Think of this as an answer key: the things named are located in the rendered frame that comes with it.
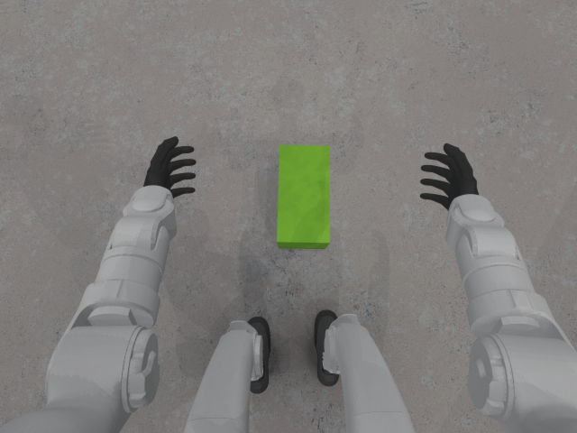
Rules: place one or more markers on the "robot left upper arm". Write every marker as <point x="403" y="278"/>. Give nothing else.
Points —
<point x="100" y="375"/>

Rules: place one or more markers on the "carton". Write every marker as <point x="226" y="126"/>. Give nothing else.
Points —
<point x="304" y="197"/>

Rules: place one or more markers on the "robot right upper arm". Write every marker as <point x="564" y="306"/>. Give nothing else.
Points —
<point x="528" y="384"/>

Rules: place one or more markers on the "robot right shin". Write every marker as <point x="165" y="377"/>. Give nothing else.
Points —
<point x="346" y="318"/>

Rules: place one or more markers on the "right robot forearm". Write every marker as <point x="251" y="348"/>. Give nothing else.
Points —
<point x="502" y="299"/>

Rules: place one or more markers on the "left robot forearm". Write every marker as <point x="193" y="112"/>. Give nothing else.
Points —
<point x="125" y="292"/>

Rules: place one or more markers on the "robot left hand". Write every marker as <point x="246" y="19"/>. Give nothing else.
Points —
<point x="161" y="167"/>

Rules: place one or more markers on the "robot right hand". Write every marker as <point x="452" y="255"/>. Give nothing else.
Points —
<point x="460" y="176"/>

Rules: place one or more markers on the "robot right thigh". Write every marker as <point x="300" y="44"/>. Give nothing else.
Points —
<point x="371" y="399"/>

